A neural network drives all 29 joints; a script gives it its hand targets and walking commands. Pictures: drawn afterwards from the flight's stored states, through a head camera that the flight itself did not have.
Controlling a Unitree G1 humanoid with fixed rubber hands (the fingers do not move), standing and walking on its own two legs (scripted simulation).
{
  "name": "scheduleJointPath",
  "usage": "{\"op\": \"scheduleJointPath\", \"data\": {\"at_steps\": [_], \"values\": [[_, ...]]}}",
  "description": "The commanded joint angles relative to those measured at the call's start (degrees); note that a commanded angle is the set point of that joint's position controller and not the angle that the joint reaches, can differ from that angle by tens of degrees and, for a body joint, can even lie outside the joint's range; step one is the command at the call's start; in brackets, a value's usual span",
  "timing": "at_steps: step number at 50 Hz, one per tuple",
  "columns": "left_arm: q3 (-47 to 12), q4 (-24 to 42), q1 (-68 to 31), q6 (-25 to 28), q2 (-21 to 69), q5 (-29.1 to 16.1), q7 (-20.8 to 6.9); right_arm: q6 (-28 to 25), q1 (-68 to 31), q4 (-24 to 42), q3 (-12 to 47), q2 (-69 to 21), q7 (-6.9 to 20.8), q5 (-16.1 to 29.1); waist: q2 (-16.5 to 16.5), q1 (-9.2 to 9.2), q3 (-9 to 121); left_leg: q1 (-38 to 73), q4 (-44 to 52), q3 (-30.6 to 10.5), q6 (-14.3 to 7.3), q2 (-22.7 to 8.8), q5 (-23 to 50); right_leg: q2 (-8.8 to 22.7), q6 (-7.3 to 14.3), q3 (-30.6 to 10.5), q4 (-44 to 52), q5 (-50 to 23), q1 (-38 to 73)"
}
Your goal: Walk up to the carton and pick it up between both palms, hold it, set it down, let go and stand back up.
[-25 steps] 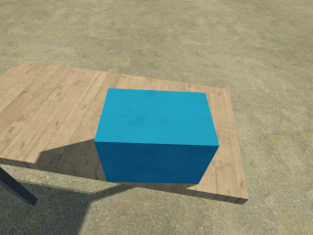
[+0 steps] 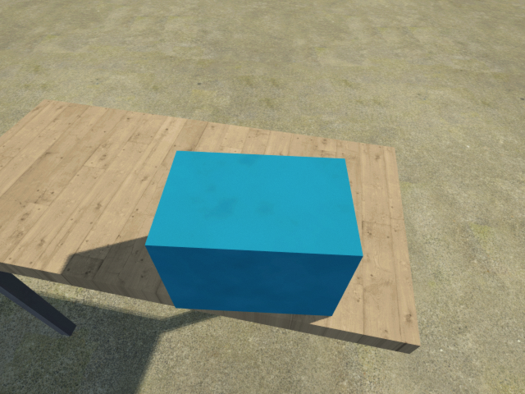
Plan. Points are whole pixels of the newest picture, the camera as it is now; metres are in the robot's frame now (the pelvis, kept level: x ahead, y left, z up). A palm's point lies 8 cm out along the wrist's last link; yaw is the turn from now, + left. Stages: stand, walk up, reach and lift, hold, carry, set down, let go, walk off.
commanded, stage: walk up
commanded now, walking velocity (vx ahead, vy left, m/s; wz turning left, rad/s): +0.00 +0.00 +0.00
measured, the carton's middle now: (256, 236) +0.36 +0.02 +0.02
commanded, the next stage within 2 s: stand in 0.04 s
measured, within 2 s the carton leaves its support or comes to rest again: neither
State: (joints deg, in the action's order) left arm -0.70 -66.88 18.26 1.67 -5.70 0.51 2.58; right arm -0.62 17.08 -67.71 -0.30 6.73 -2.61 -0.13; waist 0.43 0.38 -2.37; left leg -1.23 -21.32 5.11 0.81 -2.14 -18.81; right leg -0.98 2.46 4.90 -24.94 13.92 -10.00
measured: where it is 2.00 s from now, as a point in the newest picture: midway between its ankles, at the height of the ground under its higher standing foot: outside the picture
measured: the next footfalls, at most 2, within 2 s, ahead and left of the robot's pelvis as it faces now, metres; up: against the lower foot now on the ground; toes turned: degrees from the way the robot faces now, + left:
none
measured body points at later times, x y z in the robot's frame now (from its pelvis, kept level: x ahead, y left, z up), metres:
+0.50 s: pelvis -0.04 -0.01 -0.03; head +0.02 +0.01 +0.42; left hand +0.12 +0.24 -0.17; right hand +0.11 -0.25 -0.16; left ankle -0.08 +0.12 -0.74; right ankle +0.00 -0.09 -0.74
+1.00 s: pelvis -0.08 -0.01 -0.01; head -0.06 +0.00 +0.44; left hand +0.10 +0.23 -0.11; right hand +0.08 -0.20 -0.12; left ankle -0.08 +0.12 -0.74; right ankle -0.01 -0.09 -0.74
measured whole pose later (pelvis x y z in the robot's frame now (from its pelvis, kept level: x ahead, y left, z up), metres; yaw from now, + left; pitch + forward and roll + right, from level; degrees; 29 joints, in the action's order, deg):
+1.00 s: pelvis -0.08 -0.01 -0.01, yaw +1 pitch +0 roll +1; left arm 1.0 -30.0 0.6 -30.5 -14.3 -2.1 -0.7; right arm 15.6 5.6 -35.0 -3.6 3.1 -2.4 1.0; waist -1.6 -0.3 -3.4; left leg -15.0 -30.8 3.7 0.9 -2.2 -15.7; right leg -1.1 3.6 4.3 -28.8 8.6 -20.5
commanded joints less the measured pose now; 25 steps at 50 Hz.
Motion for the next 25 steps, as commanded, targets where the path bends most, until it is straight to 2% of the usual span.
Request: {"op": "scheduleJointPath", "data": {"at_steps": [1,2,4,7,9,10,11,14,16,17,18,19,21,22,24,25], "values": [[0.7,0.1,4.8,0.0,-4.0,-0.1,0.1,0.2,6.9,-0.6,-0.2,2.6,-0.1,0.0,0.4,-0.45,-3.8,-5.9,3.7,-3.9,-1.1,-5.1,13.4,7.6,0.8,-7.7,4.5,-18.1,1.1],[1.0,0.1,4.5,0.0,-4.4,0.1,0.2,0.2,7.5,-0.7,0.2,2.3,0.0,0.0,-0.7,-0.57,-3.0,-5.9,4.2,-4.2,-1.0,-5.5,13.2,7.9,0.7,-8.1,4.3,-18.3,2.3],[1.0,-0.1,5.3,0.0,-4.2,0.0,0.2,-0.1,7.0,-0.6,0.1,2.8,0.0,-0.1,-0.1,-0.17,-3.2,-5.8,4.3,-4.0,-1.0,-5.2,13.1,7.7,0.4,-8.1,4.7,-18.9,2.0],[0.9,-0.3,5.0,0.1,-3.5,-0.1,0.1,-0.3,7.6,-1.0,0.2,3.0,-0.1,-0.1,-2.2,-0.45,-3.0,-6.3,4.2,-4.1,-0.8,-5.5,11.8,7.6,0.2,-7.7,5.2,-18.1,3.0],[1.1,-0.1,5.3,-0.1,-3.3,-0.2,0.2,-0.1,7.4,-1.3,0.3,2.4,-0.1,-0.1,-0.2,-0.12,-3.7,-6.7,4.6,-3.9,-0.7,-5.2,11.4,7.5,0.4,-8.3,5.7,-16.9,2.2],[1.1,-0.5,5.1,-0.1,-3.4,-0.1,0.1,-0.1,7.6,-1.3,0.5,2.0,0.0,0.0,-1.3,-0.34,-3.5,-6.5,4.7,-3.9,-0.7,-5.5,11.0,7.4,0.4,-8.1,5.6,-16.4,2.1],[1.1,0.0,4.3,0.0,-3.8,0.1,0.1,-0.1,8.1,-1.7,0.6,1.9,0.0,-0.1,-0.4,-0.61,-4.0,-7.4,4.6,-3.8,-0.5,-5.4,11.4,7.4,0.5,-8.0,5.5,-16.7,2.2],[1.4,-0.2,5.3,0.1,-4.4,-0.2,0.0,-0.5,7.9,-1.7,0.8,1.7,-0.2,-0.1,0.3,0.08,-2.6,-6.6,4.3,-4.1,-0.7,-5.7,12.8,7.6,0.7,-7.9,5.2,-18.3,3.1],[1.3,-0.5,5.5,0.0,-3.9,-0.1,0.0,-0.4,8.3,-2.3,0.7,1.9,-0.2,0.0,0.7,0.24,-2.8,-7.0,4.7,-4.2,-0.8,-5.7,11.9,7.4,0.8,-8.1,5.4,-17.0,3.4],[-0.3,18.4,-45.5,-6.1,-16.1,-6.2,-3.7,0.2,-46.4,20.5,-8.0,9.7,3.0,-7.6,-10.9,-2.8,11.8,-35.7,-3.7,-2.9,-1.8,-0.2,7.6,4.2,-2.7,-6.0,-8.0,-12.4,-7.2],[-1.5,16.1,-39.0,-9.2,-16.4,-8.0,-2.7,5.2,-34.9,20.1,-10.9,8.4,5.3,-9.4,-12.3,-4.0,10.3,-42.7,-4.9,-0.2,-3.1,-0.6,0.9,5.3,-3.7,-5.7,-10.8,-7.0,-0.5],[-1.6,17.3,-33.2,-13.1,-15.5,-8.1,-2.2,9.2,-30.1,21.6,-11.5,8.3,5.7,-8.0,-9.6,-2.55,15.3,-43.7,-4.3,0.6,-3.6,0.3,1.6,6.4,-3.6,-7.9,-11.2,-12.6,7.3],[0.6,22.3,-36.0,-21.0,-14.5,-6.6,-2.4,14.3,-26.6,20.6,-7.4,5.9,4.8,-3.0,-0.9,-1.76,19.3,-48.5,-8.7,-0.5,-3.1,0.6,5.5,8.3,-3.1,-10.2,-15.6,-22.7,4.6],[0.8,21.4,-37.0,-26.3,-13.1,-6.1,-3.2,16.8,-25.6,15.3,-4.9,3.7,4.3,0.3,2.5,-2.12,22.5,-51.2,-11.8,-1.2,-2.5,0.4,9.1,8.9,-2.4,-10.9,-18.2,-29.1,1.4],[3.2,16.9,-36.1,-35.6,-9.6,-4.5,-6.4,23.1,-25.9,8.2,1.1,-0.9,2.3,8.9,4.0,-3.37,31.0,-51.1,-19.5,-2.8,-0.6,1.3,19.3,8.2,-1.1,-11.1,-22.3,-44.1,-3.2],[4.0,15.7,-32.8,-38.6,-7.4,-4.0,-8.3,26.0,-24.6,8.2,4.0,-1.0,0.7,13.6,4.3,-3.52,35.7,-49.0,-21.4,-4.0,0.3,1.3,24.1,7.1,0.0,-11.2,-23.0,-48.0,-3.1]]}}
